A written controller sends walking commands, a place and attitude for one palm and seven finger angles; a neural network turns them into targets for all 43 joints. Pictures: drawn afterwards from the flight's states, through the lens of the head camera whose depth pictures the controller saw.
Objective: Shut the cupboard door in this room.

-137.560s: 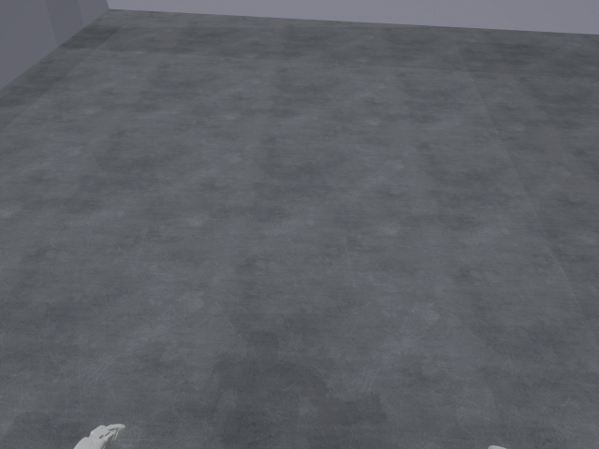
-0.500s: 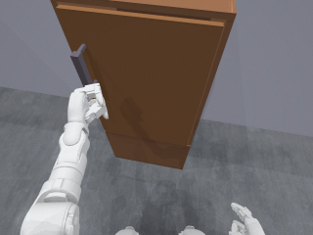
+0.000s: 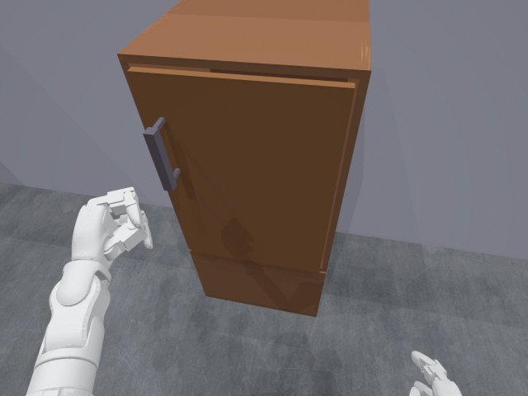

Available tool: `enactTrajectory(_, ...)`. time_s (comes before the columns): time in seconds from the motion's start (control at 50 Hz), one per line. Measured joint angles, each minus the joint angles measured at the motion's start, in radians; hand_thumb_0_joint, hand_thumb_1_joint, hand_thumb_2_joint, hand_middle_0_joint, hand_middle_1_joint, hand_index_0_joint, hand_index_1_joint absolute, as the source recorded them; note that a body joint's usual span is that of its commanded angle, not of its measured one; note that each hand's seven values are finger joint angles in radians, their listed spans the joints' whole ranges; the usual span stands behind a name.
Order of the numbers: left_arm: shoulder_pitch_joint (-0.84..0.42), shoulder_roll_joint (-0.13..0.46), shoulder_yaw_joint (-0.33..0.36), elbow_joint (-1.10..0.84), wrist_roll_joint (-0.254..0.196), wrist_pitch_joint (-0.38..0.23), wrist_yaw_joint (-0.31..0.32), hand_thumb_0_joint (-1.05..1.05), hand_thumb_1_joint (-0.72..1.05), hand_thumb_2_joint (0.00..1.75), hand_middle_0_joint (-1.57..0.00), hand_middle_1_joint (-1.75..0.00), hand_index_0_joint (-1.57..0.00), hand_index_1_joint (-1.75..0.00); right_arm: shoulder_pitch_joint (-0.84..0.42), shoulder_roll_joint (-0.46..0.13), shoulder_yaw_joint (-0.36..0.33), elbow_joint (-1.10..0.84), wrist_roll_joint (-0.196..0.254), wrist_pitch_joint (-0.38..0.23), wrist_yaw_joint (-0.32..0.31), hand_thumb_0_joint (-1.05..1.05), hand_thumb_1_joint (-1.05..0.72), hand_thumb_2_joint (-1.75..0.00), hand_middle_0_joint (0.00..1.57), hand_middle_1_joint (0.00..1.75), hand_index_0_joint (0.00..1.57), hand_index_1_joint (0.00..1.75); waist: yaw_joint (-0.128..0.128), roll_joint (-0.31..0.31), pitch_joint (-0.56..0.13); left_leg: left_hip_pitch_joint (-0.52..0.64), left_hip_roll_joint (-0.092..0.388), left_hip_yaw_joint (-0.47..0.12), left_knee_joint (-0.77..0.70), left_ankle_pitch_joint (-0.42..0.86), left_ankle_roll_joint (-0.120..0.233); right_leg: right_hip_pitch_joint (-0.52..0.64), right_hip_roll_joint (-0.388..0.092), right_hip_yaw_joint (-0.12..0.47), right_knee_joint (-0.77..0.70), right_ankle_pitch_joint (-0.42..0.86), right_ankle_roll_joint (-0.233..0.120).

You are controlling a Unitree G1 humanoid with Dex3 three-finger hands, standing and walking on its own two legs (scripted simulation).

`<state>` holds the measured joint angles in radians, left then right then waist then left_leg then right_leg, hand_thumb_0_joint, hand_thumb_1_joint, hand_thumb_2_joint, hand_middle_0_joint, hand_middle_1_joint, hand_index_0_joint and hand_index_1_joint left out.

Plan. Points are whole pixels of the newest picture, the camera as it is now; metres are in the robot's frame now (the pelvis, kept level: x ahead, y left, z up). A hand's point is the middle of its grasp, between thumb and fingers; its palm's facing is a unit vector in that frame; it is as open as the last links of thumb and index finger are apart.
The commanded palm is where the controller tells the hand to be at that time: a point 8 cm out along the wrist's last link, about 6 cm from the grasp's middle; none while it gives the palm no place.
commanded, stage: draw the hand back to the body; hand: left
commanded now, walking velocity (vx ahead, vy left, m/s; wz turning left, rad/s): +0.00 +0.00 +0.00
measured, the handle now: (165, 155) +0.56 +0.25 +0.05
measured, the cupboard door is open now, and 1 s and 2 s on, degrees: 0 0 0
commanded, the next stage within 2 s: step back with the hand held close in 1.04 s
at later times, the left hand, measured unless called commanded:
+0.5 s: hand (58, 252) +0.25 +0.26 +0.16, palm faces +0.41 -0.84 -0.35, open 4.8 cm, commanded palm +0.20 +0.30 +0.18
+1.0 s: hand (26, 274) +0.21 +0.27 +0.17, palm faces +0.47 -0.80 -0.37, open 7.4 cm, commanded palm +0.16 +0.31 +0.20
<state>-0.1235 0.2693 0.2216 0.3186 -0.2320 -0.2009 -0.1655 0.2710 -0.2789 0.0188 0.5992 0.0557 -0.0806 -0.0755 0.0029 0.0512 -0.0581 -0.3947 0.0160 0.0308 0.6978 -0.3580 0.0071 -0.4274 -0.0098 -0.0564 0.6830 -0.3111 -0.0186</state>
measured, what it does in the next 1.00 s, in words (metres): stands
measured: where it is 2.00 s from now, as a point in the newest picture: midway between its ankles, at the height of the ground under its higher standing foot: outside the picture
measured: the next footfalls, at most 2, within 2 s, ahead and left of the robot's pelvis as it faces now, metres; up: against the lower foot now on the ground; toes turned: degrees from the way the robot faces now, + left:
none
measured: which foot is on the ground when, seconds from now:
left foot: down 0.00-1.00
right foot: down 0.00-1.00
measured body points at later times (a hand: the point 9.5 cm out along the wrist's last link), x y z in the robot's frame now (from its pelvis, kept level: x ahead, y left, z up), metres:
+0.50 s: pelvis +0.03 +0.01 +0.02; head +0.01 -0.02 +0.47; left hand +0.22 +0.30 +0.18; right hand +0.23 -0.19 -0.06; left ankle +0.00 +0.11 -0.72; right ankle +0.03 -0.11 -0.72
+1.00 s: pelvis +0.02 +0.01 +0.02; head +0.00 -0.01 +0.47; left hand +0.18 +0.31 +0.19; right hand +0.21 -0.21 -0.06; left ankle +0.00 +0.11 -0.72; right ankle +0.03 -0.11 -0.72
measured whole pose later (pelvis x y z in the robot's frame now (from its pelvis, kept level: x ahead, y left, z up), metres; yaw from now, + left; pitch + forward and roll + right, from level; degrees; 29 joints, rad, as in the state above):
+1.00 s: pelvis +0.02 +0.01 +0.02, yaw +0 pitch -5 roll +0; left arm 0.44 0.31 0.32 -0.35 -0.06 -0.07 0.11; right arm 0.21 -0.23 0.02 0.64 0.00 -0.11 -0.08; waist 0.07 0.07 0.01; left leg -0.07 0.00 0.03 0.42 -0.27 0.02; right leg -0.10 -0.01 -0.05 0.41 -0.23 0.00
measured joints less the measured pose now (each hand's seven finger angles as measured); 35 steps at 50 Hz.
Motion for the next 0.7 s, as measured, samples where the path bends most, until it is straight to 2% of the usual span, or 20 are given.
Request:
enactTrajectory(0.04, 0.043, 0.012, -0.022, -0.059, 0.055, 0.023, 0.069, 0.02, 0.89, 0.9, -1.23, -1.43, -1.24, -1.43, -0.029, 0.009, -0.002, -0.002, -0.005, 0.001, -0.01, 0.02, -0.91, -0.89, 0.2, 0.3, 0.2, 0.3, 0.003, 0.0, 0.007, 0.038, -0.003, 0.001, -0.034, 0.013, -0.001, 0.036, -0.001, 0.001, -0.028, 0.009, 0.001)
enactTrajectory(0.1, 0.117, 0.018, -0.04, -0.148, 0.103, 0.054, 0.146, 0.02, 0.89, 0.9, -1.17, -1.37, -1.18, -1.36, -0.063, 0.023, 0.002, -0.01, -0.009, 0.003, -0.018, 0.02, -0.91, -0.89, 0.2, 0.3, 0.2, 0.3, 0.01, 0.001, 0.017, 0.095, -0.005, 0.002, -0.088, 0.033, 0.001, 0.091, -0.002, 0.002, -0.079, 0.027, 0.003)
enactTrajectory(0.22, 0.24, 0.021, -0.038, -0.282, 0.146, 0.099, 0.221, 0.02, 0.89, 0.9, -1.03, -1.21, -1.04, -1.21, -0.093, 0.043, 0.019, -0.015, -0.021, 0.006, -0.02, 0.02, -0.91, -0.89, 0.2, 0.3, 0.2, 0.3, 0.037, 0.001, 0.041, 0.198, -0.007, 0.0, -0.178, 0.061, 0.002, 0.197, 0.001, -0.001, -0.171, 0.055, 0.005)
enactTrajectory(0.38, 0.357, 0.03, -0.001, -0.436, 0.169, 0.132, 0.256, 0.02, 0.89, 0.9, -0.82, -0.98, -0.83, -0.97, -0.088, 0.052, 0.031, 0.002, -0.04, -0.008, -0.009, 0.02, -0.91, -0.89, 0.2, 0.3, 0.2, 0.3, 0.066, 0.02, 0.059, 0.288, -0.014, -0.004, -0.255, 0.078, 0.006, 0.29, -0.003, -0.004, -0.25, 0.072, 0.012)
enactTrajectory(0.7, 0.588, 0.07, 0.124, -0.685, 0.166, 0.138, 0.258, 0.01, 0.89, 0.9, -0.39, -0.5, -0.39, -0.5, -0.056, 0.055, 0.007, 0.029, -0.054, -0.008, 0.012, 0.02, -0.91, -0.89, 0.2, 0.3, 0.2, 0.3, 0.072, 0.036, 0.049, 0.331, -0.016, 0.004, -0.28, 0.072, 0.011, 0.331, -0.004, 0.004, -0.277, 0.07, 0.021)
